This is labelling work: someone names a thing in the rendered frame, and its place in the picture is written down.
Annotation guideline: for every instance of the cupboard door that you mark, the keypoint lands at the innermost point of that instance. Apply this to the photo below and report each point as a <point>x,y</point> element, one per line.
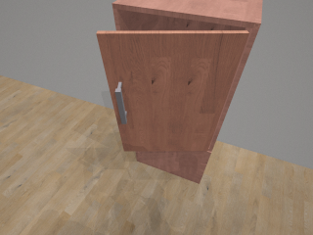
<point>174,84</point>

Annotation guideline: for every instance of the handle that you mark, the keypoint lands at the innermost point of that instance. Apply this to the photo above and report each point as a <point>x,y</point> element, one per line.
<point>120,103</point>

